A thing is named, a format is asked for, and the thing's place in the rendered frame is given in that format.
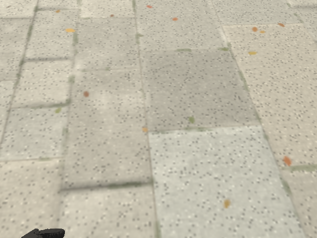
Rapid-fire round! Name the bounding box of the robot left hand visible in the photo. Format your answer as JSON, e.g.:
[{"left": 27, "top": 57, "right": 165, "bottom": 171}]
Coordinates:
[{"left": 21, "top": 228, "right": 65, "bottom": 238}]

